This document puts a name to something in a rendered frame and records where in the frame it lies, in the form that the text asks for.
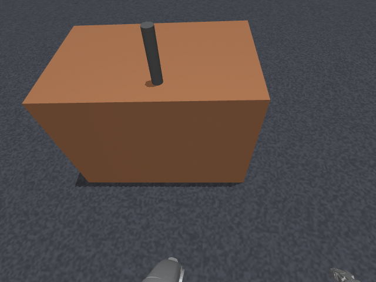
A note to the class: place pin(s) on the right robot hand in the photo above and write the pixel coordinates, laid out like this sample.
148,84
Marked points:
341,276

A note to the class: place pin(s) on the can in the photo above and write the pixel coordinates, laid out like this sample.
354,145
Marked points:
152,54

